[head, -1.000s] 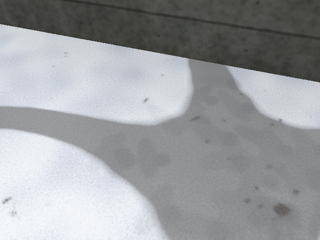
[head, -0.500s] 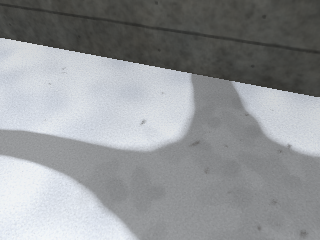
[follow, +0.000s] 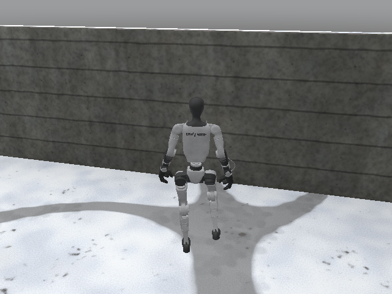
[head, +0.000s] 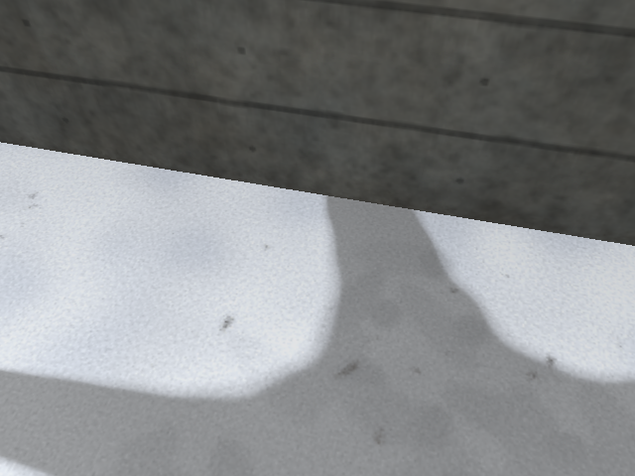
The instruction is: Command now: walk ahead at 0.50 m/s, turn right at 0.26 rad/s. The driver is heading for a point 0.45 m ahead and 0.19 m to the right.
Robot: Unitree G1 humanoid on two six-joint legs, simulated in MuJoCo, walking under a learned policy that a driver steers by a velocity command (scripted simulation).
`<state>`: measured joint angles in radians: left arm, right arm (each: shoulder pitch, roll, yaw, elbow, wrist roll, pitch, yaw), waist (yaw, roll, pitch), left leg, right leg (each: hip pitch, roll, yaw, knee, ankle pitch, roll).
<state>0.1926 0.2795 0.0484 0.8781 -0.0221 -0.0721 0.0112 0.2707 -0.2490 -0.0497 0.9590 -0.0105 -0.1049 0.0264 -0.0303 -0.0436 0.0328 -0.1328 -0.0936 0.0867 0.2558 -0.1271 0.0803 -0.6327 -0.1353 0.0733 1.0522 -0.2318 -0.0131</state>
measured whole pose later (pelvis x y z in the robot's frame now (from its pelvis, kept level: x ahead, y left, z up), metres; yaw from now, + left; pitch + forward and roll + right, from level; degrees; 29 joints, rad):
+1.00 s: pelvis +0.43 -0.13 -0.01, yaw -18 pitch +0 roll +1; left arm 0.21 0.26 0.04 0.83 0.02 0.04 0.04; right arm 0.10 -0.22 -0.02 0.87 -0.01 -0.02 -0.01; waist 0.01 -0.02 0.04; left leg -0.38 -0.02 0.03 0.49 -0.12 0.02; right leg -0.28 -0.03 0.06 0.57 -0.30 0.03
